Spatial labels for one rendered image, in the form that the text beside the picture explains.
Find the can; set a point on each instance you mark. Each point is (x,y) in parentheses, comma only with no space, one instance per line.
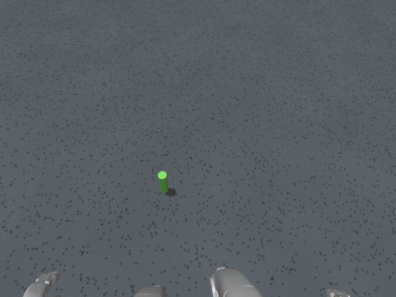
(162,177)

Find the left robot hand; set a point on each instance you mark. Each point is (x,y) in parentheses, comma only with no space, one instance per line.
(42,285)

